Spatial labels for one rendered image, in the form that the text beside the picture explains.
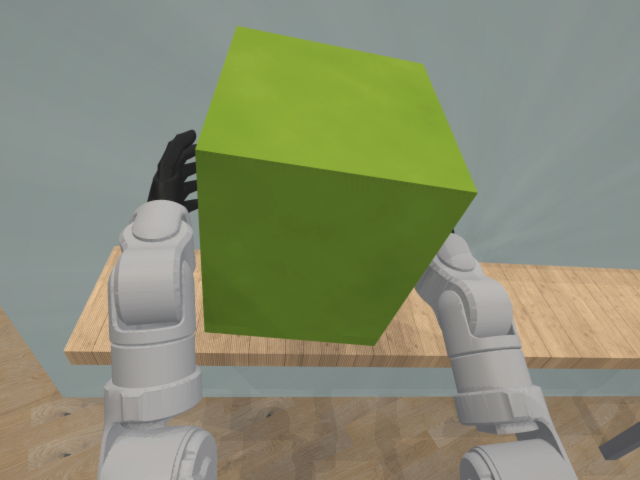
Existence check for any robot right forearm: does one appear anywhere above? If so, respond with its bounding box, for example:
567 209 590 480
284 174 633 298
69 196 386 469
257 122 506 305
414 233 578 480

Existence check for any robot left hand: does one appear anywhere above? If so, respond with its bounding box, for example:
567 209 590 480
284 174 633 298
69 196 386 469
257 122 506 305
147 130 198 213

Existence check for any robot left forearm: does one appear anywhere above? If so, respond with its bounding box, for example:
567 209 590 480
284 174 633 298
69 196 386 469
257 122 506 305
97 200 202 480

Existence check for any table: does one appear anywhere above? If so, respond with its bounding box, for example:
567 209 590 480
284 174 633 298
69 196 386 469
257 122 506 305
63 246 640 460

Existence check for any left robot upper arm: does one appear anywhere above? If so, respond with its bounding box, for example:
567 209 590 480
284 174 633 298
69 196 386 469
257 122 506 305
99 426 217 480

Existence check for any carton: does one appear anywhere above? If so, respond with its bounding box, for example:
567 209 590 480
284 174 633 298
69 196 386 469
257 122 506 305
195 26 478 346

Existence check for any right robot upper arm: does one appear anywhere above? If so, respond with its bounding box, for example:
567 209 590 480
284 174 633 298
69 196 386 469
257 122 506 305
460 439 575 480

